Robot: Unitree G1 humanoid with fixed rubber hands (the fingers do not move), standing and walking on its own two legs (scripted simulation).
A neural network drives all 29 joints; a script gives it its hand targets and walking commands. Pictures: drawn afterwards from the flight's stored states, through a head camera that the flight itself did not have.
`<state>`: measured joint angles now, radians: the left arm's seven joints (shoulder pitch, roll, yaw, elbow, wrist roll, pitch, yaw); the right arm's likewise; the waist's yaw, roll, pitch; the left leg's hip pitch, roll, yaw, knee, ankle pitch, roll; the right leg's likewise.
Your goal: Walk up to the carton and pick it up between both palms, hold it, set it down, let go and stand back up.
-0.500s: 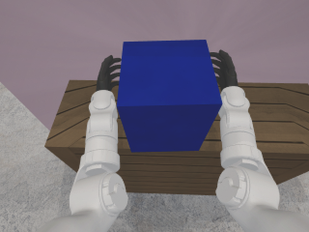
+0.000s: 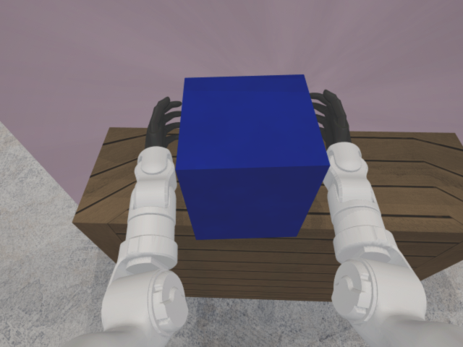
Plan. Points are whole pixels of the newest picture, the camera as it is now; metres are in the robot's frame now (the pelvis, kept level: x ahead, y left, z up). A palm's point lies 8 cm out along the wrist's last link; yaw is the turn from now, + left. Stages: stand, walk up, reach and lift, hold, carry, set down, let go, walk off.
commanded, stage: reach and lift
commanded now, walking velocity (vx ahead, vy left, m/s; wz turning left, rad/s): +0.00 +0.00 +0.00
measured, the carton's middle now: (245, 164) +0.43 -0.05 +0.04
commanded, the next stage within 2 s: none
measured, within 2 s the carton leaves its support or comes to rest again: leaves its support in 0.20 s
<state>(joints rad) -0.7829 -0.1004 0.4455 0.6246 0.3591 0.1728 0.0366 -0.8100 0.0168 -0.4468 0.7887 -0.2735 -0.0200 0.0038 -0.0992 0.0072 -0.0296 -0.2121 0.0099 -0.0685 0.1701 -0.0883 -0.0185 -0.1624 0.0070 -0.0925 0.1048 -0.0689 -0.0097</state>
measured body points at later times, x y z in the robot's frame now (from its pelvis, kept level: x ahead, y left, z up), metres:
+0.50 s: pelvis -0.04 +0.00 +0.00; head -0.04 +0.01 +0.45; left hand +0.40 +0.12 +0.16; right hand +0.39 -0.18 +0.17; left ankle -0.01 +0.13 -0.75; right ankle -0.02 -0.10 -0.75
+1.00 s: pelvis -0.03 +0.00 +0.00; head -0.05 +0.03 +0.45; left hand +0.40 +0.13 +0.18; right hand +0.38 -0.17 +0.18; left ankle -0.01 +0.13 -0.75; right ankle -0.02 -0.10 -0.75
